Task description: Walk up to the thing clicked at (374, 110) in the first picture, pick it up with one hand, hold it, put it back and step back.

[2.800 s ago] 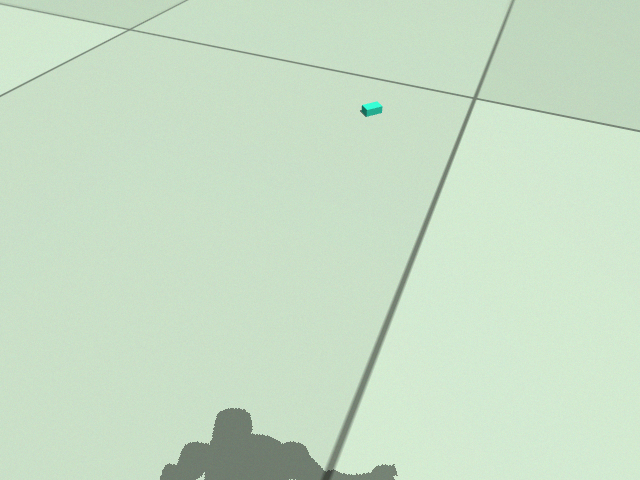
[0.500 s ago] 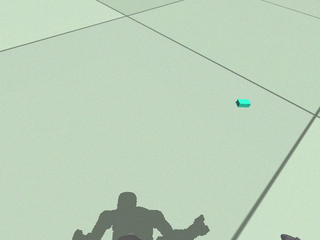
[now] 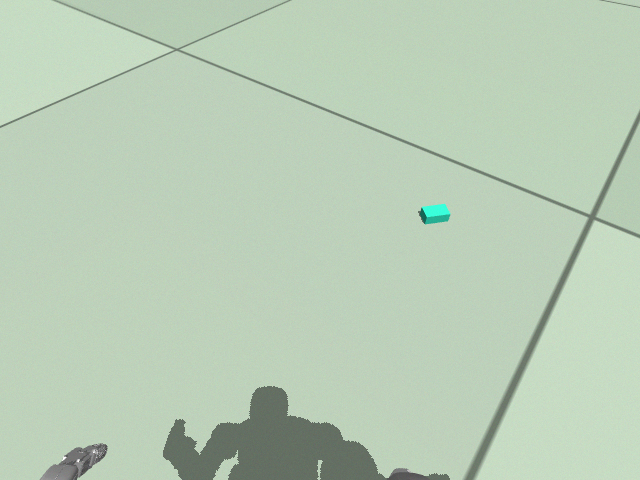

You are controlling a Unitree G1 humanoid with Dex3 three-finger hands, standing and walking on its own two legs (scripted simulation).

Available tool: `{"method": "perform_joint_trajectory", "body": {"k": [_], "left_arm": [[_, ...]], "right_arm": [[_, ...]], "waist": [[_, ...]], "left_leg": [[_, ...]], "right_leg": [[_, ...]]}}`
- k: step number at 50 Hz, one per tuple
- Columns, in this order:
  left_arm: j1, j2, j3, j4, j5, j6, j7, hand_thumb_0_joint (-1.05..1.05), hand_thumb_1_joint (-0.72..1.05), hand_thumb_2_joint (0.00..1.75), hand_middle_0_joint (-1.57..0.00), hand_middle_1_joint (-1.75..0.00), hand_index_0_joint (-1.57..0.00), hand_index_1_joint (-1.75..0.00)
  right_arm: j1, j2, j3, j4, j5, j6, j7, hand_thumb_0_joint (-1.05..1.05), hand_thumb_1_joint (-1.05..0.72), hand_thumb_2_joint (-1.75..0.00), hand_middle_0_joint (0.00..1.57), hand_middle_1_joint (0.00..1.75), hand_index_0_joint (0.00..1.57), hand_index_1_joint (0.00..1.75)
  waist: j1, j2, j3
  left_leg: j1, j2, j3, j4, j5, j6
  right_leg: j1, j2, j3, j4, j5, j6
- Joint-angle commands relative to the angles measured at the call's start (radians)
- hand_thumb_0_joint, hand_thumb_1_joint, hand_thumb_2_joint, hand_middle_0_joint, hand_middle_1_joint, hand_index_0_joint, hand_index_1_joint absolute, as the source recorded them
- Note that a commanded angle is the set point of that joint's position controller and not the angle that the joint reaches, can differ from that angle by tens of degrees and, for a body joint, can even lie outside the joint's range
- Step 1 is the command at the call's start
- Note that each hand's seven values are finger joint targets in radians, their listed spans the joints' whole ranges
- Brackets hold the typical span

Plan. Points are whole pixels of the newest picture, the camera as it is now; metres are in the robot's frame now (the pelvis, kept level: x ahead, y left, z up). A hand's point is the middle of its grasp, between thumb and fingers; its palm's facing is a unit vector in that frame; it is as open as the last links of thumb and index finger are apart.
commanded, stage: walk up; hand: left
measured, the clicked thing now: (434, 214) +1.23 -0.50 -0.72
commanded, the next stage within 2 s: none
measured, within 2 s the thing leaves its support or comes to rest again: neither
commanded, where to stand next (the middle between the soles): +0.89 -0.76 m, yaw +9 degrees
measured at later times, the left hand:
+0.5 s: hand (237, 445) +0.22 +0.13 -0.15, palm faces +0.01 -0.96 -0.27, open 7.4 cm
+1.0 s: hand (354, 292) +0.44 -0.05 -0.10, palm faces +0.02 -0.92 -0.40, open 7.4 cm
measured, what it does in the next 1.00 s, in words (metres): walks ahead: left foot, then right foot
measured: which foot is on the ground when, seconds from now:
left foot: up 0.00-0.38, down 0.40-0.84, up 0.86-1.00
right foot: down 0.00-0.44, up 0.46-0.80, down 0.82-1.00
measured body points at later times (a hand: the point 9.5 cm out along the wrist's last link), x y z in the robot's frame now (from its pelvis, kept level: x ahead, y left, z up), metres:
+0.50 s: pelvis +0.21 -0.12 +0.01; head +0.23 -0.09 +0.45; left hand +0.22 +0.18 -0.13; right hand +0.31 -0.45 -0.07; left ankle +0.28 -0.02 -0.71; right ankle +0.12 -0.18 -0.65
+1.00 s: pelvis +0.37 -0.34 +0.02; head +0.39 -0.36 +0.47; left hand +0.44 -0.01 -0.07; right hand +0.44 -0.69 -0.10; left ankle +0.36 -0.18 -0.63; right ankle +0.42 -0.44 -0.71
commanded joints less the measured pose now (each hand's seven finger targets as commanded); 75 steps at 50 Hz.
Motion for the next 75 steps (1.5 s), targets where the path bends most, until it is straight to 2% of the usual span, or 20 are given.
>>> {"method": "perform_joint_trajectory", "body": {"k": [1, 5, 14, 19, 20, 22, 23, 27, 41, 42, 43, 45, 48, 55, 63, 64, 66, 67, 71, 75], "left_arm": [[0.156, 0.373, 0.106, -0.043, -0.022, -0.023, 0.051, 0.0, 0.9, 0.9, -0.2, -0.3, -0.2, -0.3], [0.043, 0.229, 0.054, -0.062, -0.015, -0.041, 0.061, 0.0, 0.9, 0.9, -0.2, -0.3, -0.2, -0.3], [0.143, 0.174, 0.03, -0.122, 0.0, -0.042, 0.051, 0.0, 0.9, 0.9, -0.2, -0.3, -0.2, -0.3], [0.14, 0.173, 0.018, -0.159, -0.007, -0.025, 0.061, 0.0, 0.9, 0.9, -0.2, -0.3, -0.2, -0.3], [0.142, 0.151, 0.012, -0.18, -0.008, -0.028, 0.067, 0.0, 0.9, 0.9, -0.2, -0.3, -0.2, -0.3], [0.215, 0.113, 0.009, -0.19, -0.003, -0.019, 0.076, 0.0, 0.9, 0.9, -0.2, -0.3, -0.2, -0.3], [0.191, 0.249, 0.035, -0.169, 0.007, 0.001, 0.081, 0.0, 0.9, 0.9, -0.2, -0.3, -0.2, -0.3], [0.169, 0.196, 0.037, -0.136, -0.008, 0.004, 0.057, 0.0, 0.9, 0.9, -0.2, -0.3, -0.2, -0.3], [0.215, 0.211, 0.081, -0.039, -0.001, 0.012, 0.011, 0.0, 0.9, 0.9, -0.2, -0.3, -0.2, -0.3], [0.327, 0.275, 0.105, -0.008, 0.013, 0.0, 0.026, 0.0, 0.9, 0.9, -0.2, -0.3, -0.2, -0.3], [0.33, 0.376, 0.113, -0.031, 0.017, -0.013, 0.043, 0.0, 0.9, 0.9, -0.2, -0.3, -0.2, -0.3], [0.165, 0.379, 0.108, -0.09, -0.01, -0.009, 0.06, 0.0, 0.9, 0.9, -0.2, -0.3, -0.2, -0.3], [0.092, 0.253, 0.061, -0.1, -0.001, -0.019, 0.073, 0.0, 0.9, 0.9, -0.2, -0.3, -0.2, -0.3], [0.165, 0.182, 0.032, -0.141, 0.006, -0.034, 0.075, 0.0, 0.9, 0.9, -0.2, -0.3, -0.2, -0.3], [0.136, 0.167, 0.022, -0.207, 0.006, -0.011, 0.078, 0.0, 0.9, 0.9, -0.2, -0.3, -0.2, -0.3], [0.157, 0.141, 0.012, -0.215, 0.002, -0.017, 0.08, 0.0, 0.9, 0.9, -0.2, -0.3, -0.2, -0.3], [0.209, 0.115, 0.014, -0.218, 0.008, -0.004, 0.085, 0.0, 0.9, 0.9, -0.2, -0.3, -0.2, -0.3], [0.213, 0.226, 0.035, -0.2, 0.015, 0.017, 0.086, 0.0, 0.9, 0.9, -0.2, -0.3, -0.2, -0.3], [0.188, 0.204, 0.048, -0.148, 0.006, 0.028, 0.064, 0.0, 0.9, 0.9, -0.2, -0.3, -0.2, -0.3], [0.215, 0.144, 0.038, -0.134, -0.006, 0.043, 0.029, 0.0, 0.9, 0.9, -0.2, -0.3, -0.2, -0.3]], "right_arm": [[-0.05, -0.189, -0.032, -0.11, -0.003, -0.017, -0.037, 0.0, -0.9, -0.9, 0.2, 0.3, 0.2, 0.3], [0.031, -0.166, -0.027, -0.023, 0.025, -0.016, -0.009, 0.0, -0.9, -0.9, 0.2, 0.3, 0.2, 0.3], [-0.112, -0.125, -0.017, -0.093, 0.01, -0.019, 0.002, 0.0, -0.9, -0.9, 0.2, 0.3, 0.2, 0.3], [0.066, -0.118, -0.031, -0.076, 0.012, -0.026, -0.029, 0.0, -0.9, -0.9, 0.2, 0.3, 0.2, 0.3], [0.171, -0.164, -0.049, -0.061, 0.006, -0.026, -0.041, 0.0, -0.9, -0.9, 0.2, 0.3, 0.2, 0.3], [0.236, -0.296, -0.089, -0.095, -0.005, -0.027, -0.065, 0.0, -0.9, -0.9, 0.2, 0.3, 0.2, 0.3], [0.155, -0.301, -0.098, -0.107, 0.036, -0.025, -0.073, 0.0, -0.9, -0.9, 0.2, 0.3, 0.2, 0.3], [0.004, -0.194, -0.046, -0.135, 0.021, -0.04, -0.063, 0.0, -0.9, -0.9, 0.2, 0.3, 0.2, 0.3], [-0.109, -0.227, -0.06, -0.111, -0.018, -0.02, -0.031, 0.0, -0.9, -0.9, 0.2, 0.3, 0.2, 0.3], [-0.075, -0.137, -0.031, -0.111, -0.019, -0.01, -0.035, 0.0, -0.9, -0.9, 0.2, 0.3, 0.2, 0.3], [-0.059, -0.067, -0.002, -0.148, 0.007, -0.009, -0.039, 0.0, -0.9, -0.9, 0.2, 0.3, 0.2, 0.3], [-0.074, -0.187, -0.04, -0.107, 0.003, 0.0, -0.058, 0.0, -0.9, -0.9, 0.2, 0.3, 0.2, 0.3], [0.003, -0.186, -0.033, -0.026, 0.033, -0.004, -0.038, 0.0, -0.9, -0.9, 0.2, 0.3, 0.2, 0.3], [-0.046, -0.14, -0.017, -0.047, 0.006, -0.008, -0.022, 0.0, -0.9, -0.9, 0.2, 0.3, 0.2, 0.3], [0.119, -0.113, -0.026, -0.05, 0.012, -0.017, -0.045, 0.0, -0.9, -0.9, 0.2, 0.3, 0.2, 0.3], [0.2, -0.153, -0.043, -0.037, 0.004, -0.02, -0.058, 0.0, -0.9, -0.9, 0.2, 0.3, 0.2, 0.3], [0.236, -0.273, -0.084, -0.078, -0.002, -0.016, -0.085, 0.0, -0.9, -0.9, 0.2, 0.3, 0.2, 0.3], [0.138, -0.292, -0.093, -0.105, 0.028, -0.014, -0.089, 0.0, -0.9, -0.9, 0.2, 0.3, 0.2, 0.3], [-0.026, -0.194, -0.053, -0.129, 0.005, -0.025, -0.078, 0.0, -0.9, -0.9, 0.2, 0.3, 0.2, 0.3], [-0.093, -0.252, -0.068, -0.129, -0.014, -0.037, -0.051, 0.0, -0.9, -0.9, 0.2, 0.3, 0.2, 0.3]], "waist": [[0.159, -0.299, -0.104], [0.055, -0.217, -0.024], [0.115, -0.111, 0.018], [0.014, -0.016, -0.077], [-0.045, 0.044, -0.123], [-0.054, 0.205, -0.223], [-0.045, 0.07, -0.195], [0.027, -0.006, -0.049], [0.136, 0.037, -0.118], [0.202, -0.213, -0.139], [0.199, -0.483, -0.093], [0.137, -0.341, -0.036], [0.069, -0.257, -0.033], [0.112, -0.142, -0.012], [-0.005, -0.019, -0.078], [-0.046, 0.05, -0.132], [-0.045, 0.175, -0.187], [-0.025, 0.056, -0.145], [0.038, -0.014, 0.012], [0.071, 0.18, 0.047]], "left_leg": [[-0.582, -0.145, 0.035, 0.517, -0.057, 0.05], [-0.385, -0.112, 0.018, 0.295, 0.162, 0.056], [-0.354, -0.16, 0.077, -0.092, 0.261, 0.018], [0.067, -0.249, 0.133, -0.271, 0.348, 0.07], [0.243, -0.198, 0.064, -0.3, 0.353, 0.118], [0.476, 0.276, -0.699, -0.451, 0.158, 0.318], [0.395, 0.339, -0.778, -0.5, 0.026, 0.375], [0.044, 0.088, -0.202, -0.485, 0.324, 0.225], [-0.243, -0.035, 0.109, -0.115, 0.072, 0.118], [-0.375, -0.115, 0.152, 0.212, 0.073, 0.091], [-0.637, -0.271, 0.125, 0.398, -0.161, 0.046], [-0.594, -0.152, -0.008, 0.488, -0.067, 0.047], [-0.462, -0.132, -0.014, 0.338, 0.083, 0.059], [-0.411, -0.182, 0.031, 0.053, 0.118, 0.027], [0.061, -0.246, 0.11, -0.297, 0.339, 0.077], [0.261, -0.186, 0.022, -0.325, 0.392, 0.114], [0.411, 0.254, -0.672, -0.459, 0.224, 0.316], [0.299, 0.323, -0.718, -0.503, 0.077, 0.38], [-0.069, 0.074, -0.227, -0.485, 0.154, 0.244], [-0.197, -0.007, -0.04, -0.496, 0.06, 0.198]], "right_leg": [[0.442, -0.317, 0.645, -0.557, -0.467, -0.208], [0.216, -0.11, 0.213, -0.477, -0.18, -0.142], [0.317, -0.13, 0.148, -0.482, 0.065, -0.164], [0.221, -0.065, 0.035, -0.12, 0.518, -0.099], [0.111, -0.027, 0.006, 0.058, 0.496, -0.05], [-0.303, 0.128, 0.07, 0.53, -0.375, 0.043], [-0.306, 0.046, 0.2, 0.619, -0.328, 0.009], [-0.149, -0.002, 0.203, 0.519, -0.14, 0.005], [0.349, 0.018, -0.021, -0.12, -0.077, -0.025], [0.462, -0.006, 0.089, -0.235, -0.239, -0.05], [0.474, -0.227, 0.533, -0.475, -0.347, -0.117], [0.317, -0.297, 0.652, -0.571, -0.507, -0.191], [0.258, -0.137, 0.307, -0.432, -0.246, -0.146], [0.318, -0.168, 0.235, -0.458, 0.019, -0.209], [0.195, -0.061, 0.051, -0.087, 0.49, -0.082], [0.064, -0.016, 0.021, 0.098, 0.426, -0.035], [-0.302, 0.108, 0.102, 0.491, -0.345, 0.048], [-0.296, 0.038, 0.195, 0.585, -0.339, 0.031], [-0.144, -0.005, 0.212, 0.502, -0.161, 0.012], [-0.05, -0.036, 0.127, 0.275, -0.081, 0.008]]}}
